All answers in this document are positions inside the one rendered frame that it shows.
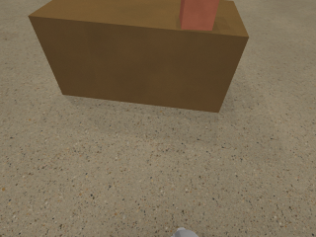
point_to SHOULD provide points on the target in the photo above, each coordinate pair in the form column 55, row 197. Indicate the carton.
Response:
column 198, row 15

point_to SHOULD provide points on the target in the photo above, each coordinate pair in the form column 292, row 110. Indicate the pedestal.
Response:
column 134, row 51

